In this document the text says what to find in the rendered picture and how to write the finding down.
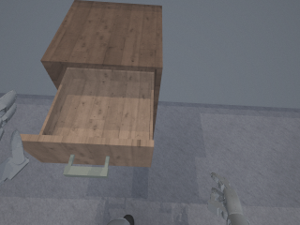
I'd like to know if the drawer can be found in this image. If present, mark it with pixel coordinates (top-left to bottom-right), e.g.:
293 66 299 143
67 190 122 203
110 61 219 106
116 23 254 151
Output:
20 67 155 168

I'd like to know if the robot right forearm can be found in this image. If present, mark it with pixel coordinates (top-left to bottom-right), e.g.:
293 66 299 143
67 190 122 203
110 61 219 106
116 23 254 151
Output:
226 213 251 225

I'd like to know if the left robot foot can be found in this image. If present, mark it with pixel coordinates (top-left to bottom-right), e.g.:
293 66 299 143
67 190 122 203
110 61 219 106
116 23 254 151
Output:
124 215 134 225

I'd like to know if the cabinet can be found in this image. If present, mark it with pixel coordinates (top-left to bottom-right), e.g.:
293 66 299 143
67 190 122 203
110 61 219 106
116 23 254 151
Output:
40 0 163 140

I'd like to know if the robot left hand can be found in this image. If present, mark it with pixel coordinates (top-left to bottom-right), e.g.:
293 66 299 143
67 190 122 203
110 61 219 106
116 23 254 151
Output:
0 89 29 186

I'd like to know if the handle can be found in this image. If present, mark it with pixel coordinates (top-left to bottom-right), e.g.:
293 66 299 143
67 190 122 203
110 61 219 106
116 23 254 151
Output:
63 154 110 179

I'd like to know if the robot right hand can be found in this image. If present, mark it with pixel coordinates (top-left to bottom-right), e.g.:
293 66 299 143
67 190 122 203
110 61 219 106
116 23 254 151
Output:
207 172 244 220

